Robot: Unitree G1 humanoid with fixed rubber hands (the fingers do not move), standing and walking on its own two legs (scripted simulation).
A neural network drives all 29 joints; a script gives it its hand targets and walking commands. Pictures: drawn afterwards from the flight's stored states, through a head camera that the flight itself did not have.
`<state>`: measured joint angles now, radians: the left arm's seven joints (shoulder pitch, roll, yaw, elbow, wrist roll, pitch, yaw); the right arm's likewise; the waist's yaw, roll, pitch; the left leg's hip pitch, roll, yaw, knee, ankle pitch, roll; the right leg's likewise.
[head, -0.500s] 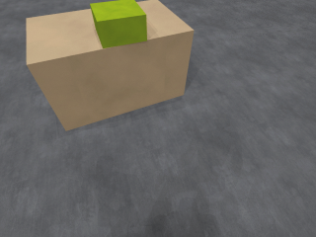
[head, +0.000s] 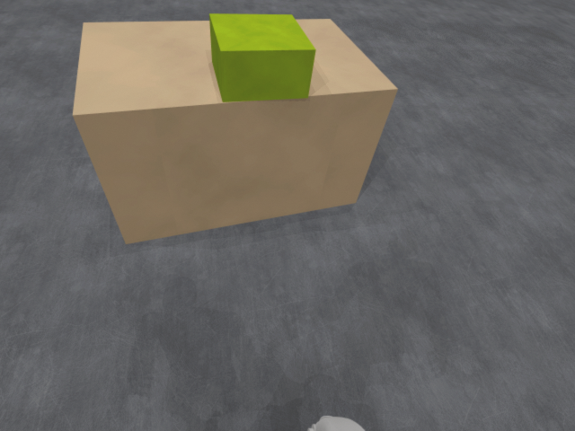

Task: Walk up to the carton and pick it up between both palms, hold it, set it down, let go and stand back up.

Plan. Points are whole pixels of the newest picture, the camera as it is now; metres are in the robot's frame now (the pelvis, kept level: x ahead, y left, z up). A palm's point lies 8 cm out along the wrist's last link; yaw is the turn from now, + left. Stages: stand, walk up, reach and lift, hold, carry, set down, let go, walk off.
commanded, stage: walk up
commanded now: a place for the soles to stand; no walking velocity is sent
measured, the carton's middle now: (259, 56) +1.20 +0.07 -0.05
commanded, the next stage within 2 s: none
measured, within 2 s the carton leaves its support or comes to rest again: neither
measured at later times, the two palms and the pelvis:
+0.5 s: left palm (137, 378) +0.24 +0.23 -0.15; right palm (460, 348) +0.28 -0.31 -0.11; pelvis +0.20 -0.04 -0.01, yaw +8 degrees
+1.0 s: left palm (195, 318) +0.34 +0.16 -0.15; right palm (478, 298) +0.40 -0.41 -0.14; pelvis +0.32 -0.14 -0.03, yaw +10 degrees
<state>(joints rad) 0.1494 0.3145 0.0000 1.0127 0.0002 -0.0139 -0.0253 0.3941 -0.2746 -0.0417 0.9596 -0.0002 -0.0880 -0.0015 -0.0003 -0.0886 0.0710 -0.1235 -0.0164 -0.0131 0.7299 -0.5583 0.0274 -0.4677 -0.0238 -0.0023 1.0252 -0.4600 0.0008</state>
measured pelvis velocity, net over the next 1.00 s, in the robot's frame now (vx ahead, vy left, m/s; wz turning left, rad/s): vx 0.32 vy -0.14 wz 0.17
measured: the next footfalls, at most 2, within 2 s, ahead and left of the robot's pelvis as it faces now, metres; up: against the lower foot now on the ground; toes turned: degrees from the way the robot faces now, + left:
right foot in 0.12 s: +0.19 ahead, -0.14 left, +0.00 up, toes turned -2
left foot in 0.52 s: +0.31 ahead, +0.11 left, +0.00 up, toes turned +9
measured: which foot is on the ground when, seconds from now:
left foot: down 0.00-0.16, up 0.18-0.50, down 0.52-0.90, up 0.92-1.00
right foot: up 0.00-0.10, down 0.12-0.54, up 0.56-0.88, down 0.90-1.00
